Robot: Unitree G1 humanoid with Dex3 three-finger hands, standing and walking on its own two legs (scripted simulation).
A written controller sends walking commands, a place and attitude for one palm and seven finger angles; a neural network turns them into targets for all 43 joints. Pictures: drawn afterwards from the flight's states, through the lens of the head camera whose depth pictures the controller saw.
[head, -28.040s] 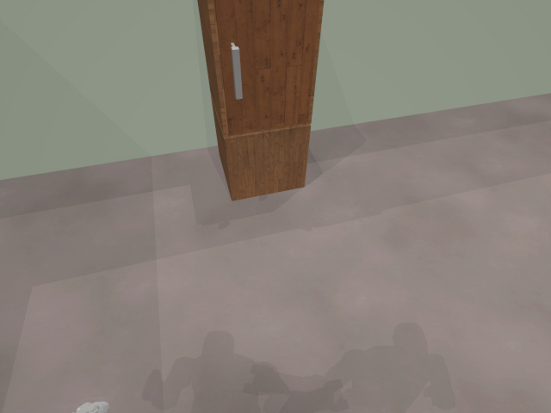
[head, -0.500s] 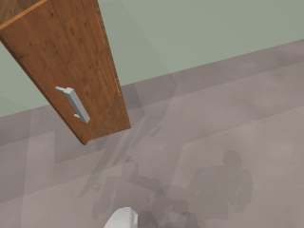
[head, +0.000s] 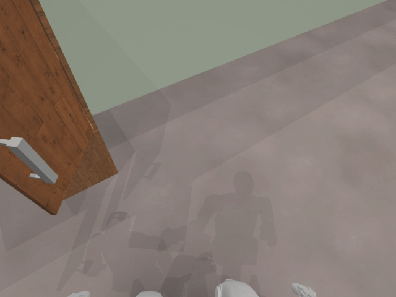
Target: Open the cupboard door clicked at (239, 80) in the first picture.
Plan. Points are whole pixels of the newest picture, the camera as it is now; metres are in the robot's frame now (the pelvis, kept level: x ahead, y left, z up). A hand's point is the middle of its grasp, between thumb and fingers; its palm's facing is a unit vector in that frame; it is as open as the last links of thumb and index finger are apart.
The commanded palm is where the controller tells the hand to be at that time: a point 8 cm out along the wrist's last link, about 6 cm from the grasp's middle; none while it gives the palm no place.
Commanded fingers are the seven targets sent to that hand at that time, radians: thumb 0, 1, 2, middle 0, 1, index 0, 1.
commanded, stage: walk to a spot facing it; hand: left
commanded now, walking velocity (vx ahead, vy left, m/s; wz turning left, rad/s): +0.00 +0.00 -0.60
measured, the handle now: (26, 161) +0.37 +0.46 -0.06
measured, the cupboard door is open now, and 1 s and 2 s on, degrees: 50 50 50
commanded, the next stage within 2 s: turn to face it in 1.70 s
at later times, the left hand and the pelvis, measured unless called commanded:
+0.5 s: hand (142, 272) +0.17 +0.14 -0.17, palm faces -0.28 -0.94 -0.18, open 7.4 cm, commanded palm none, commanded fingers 0.00 0.90 0.90 -0.20 -0.30 -0.20 -0.30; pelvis +0.06 -0.03 -0.01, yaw -18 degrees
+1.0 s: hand (241, 196) +0.39 -0.09 -0.16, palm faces -0.55 -0.81 -0.21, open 7.4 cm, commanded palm none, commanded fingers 0.00 0.90 0.90 -0.20 -0.30 -0.20 -0.30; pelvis +0.19 -0.18 -0.01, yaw -32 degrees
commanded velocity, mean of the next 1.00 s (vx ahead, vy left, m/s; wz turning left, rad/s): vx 0.31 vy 0.00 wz -0.46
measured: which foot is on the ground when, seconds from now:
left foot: down 0.00-0.14, up 0.16-0.44, down 0.46-0.86, up 0.88-1.00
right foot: up 0.00-0.14, down 0.16-0.46, up 0.48-0.84, down 0.86-1.00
